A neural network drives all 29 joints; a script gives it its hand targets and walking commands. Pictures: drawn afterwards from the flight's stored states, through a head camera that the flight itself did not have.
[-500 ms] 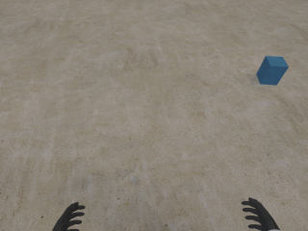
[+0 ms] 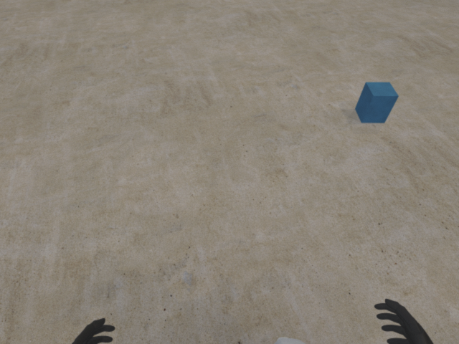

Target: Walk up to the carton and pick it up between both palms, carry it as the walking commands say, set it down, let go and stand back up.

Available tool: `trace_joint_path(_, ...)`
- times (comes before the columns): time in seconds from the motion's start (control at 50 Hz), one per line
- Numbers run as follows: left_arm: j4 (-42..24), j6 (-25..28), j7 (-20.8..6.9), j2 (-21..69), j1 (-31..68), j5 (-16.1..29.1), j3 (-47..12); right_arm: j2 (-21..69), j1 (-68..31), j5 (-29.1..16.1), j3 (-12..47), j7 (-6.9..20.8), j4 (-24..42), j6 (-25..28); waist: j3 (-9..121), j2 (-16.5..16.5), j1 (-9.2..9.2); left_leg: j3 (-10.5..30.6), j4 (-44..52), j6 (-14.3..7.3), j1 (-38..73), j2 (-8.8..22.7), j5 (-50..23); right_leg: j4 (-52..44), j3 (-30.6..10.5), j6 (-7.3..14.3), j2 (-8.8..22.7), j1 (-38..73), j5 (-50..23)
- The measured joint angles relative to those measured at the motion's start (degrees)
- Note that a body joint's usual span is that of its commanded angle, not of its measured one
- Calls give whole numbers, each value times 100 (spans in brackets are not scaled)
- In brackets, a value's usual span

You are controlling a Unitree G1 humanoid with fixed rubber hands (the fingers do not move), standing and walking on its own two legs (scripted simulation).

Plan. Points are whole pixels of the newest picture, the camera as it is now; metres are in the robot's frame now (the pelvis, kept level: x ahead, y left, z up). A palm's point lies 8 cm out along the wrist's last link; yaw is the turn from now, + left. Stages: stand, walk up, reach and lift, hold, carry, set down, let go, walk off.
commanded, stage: walk up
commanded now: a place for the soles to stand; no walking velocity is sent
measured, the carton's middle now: (375, 102) +1.66 -0.98 -0.65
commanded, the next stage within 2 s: none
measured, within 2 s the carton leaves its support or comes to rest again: neither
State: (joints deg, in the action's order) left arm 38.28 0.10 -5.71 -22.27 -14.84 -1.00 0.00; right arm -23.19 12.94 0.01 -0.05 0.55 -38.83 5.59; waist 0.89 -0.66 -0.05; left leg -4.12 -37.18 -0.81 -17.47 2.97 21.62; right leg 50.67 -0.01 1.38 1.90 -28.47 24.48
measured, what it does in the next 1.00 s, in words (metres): walks ahead, turning right: right foot, then left foot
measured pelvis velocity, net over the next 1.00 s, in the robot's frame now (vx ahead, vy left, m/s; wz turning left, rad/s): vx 0.33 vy -0.20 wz -0.29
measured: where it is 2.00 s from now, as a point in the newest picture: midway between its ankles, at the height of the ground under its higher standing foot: (310, 244)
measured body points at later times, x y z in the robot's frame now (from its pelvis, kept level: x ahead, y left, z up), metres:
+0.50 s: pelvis +0.15 -0.09 -0.01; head +0.16 -0.06 +0.44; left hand +0.26 +0.21 -0.13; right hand +0.21 -0.44 -0.06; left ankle +0.23 +0.01 -0.72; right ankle +0.10 -0.20 -0.72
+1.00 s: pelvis +0.33 -0.20 -0.01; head +0.31 -0.22 +0.44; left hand +0.50 +0.09 -0.08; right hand +0.35 -0.55 -0.10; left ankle +0.34 -0.05 -0.66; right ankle +0.35 -0.33 -0.72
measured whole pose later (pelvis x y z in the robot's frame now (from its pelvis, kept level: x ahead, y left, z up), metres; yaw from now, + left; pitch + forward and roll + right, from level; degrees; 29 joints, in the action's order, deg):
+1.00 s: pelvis +0.33 -0.20 -0.01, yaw -17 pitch -3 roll +0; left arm 39.4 3.7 -4.9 -26.8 -20.7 -1.0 0.0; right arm -28.3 16.4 0.0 -0.4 1.9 -40.4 6.5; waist -0.9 2.6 0.3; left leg -4.0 -66.1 0.1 -24.7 7.6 25.2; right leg 43.1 -0.3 0.8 0.0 -22.6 18.2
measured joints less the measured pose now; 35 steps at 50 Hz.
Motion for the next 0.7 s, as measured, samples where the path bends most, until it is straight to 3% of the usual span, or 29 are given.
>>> trace_joint_path(0.08, -2, 1, -209, -335, 85, 0, 0, -336, 345, 0, -22, 0, -19, 60, -96, -88, 3, -135, 195, 0, 270, 177, 21, -70, -3, -9, 339, -373, -29)
trace_joint_path(0.14, -2, 10, -280, -410, 4, 1, -1, -546, 544, 0, -23, 6, -136, 47, 137, -56, 6, -184, 98, 2, 365, 381, 267, -419, -2, -9, 387, -321, -436)
trace_joint_path(0.18, -5, 115, -282, -502, -87, 1, 3, -632, 550, 0, -25, 13, -148, 31, 200, -84, 17, -200, -461, 1, 330, 533, 619, -717, -8, 50, 314, 23, -534)
trace_joint_path(0.24, 6, 181, -203, -417, -389, 1, -2, -638, 360, 0, -41, 22, -155, -36, 149, 116, 87, 95, -2299, 0, -165, 537, 733, -367, -1, -43, -38, 200, -414)
trace_joint_path(0.3, 2, 184, -130, -385, -695, 0, 1, -617, 268, 0, -40, 48, -150, -12, 59, 267, 82, 105, -2767, 0, -612, 372, 667, -606, 1, -53, -273, 655, -344)
trace_joint_path(0.42, -1, 194, -88, -477, -793, 0, -1, -618, 280, -1, -40, 161, -148, -5, -272, 159, 72, 122, -1292, 0, -974, 201, 645, -836, 4, 131, -484, 1190, -130)
trace_joint_path(0.48, 0, 177, -88, -477, -750, 0, 0, -591, 457, -1, -40, 163, -157, 93, -211, -55, 73, 92, -712, 0, -955, 162, -364, -803, -23, 166, -479, 1164, 63)
trace_joint_path(0.54, 4, 166, -68, -455, -738, 0, 0, -575, 602, -1, -42, 143, -162, 158, -81, -187, 64, -53, -584, -1, -879, 286, -445, 276, -19, 155, -551, 578, 155)
trace_joint_path(0.62, -2, 166, -73, -485, -554, 0, -1, -542, 709, -1, -40, 131, -160, 202, -69, -423, 48, -321, 47, -1, -381, 333, -408, 543, -32, 109, -231, -42, -31)
trace_joint_path(0.7, -3, 167, -94, -486, -284, 0, -1, -552, 851, 0, -39, 130, -161, 206, -69, -430, -14, -387, 380, 0, 88, 346, -315, 523, -34, 66, 151, -497, -168)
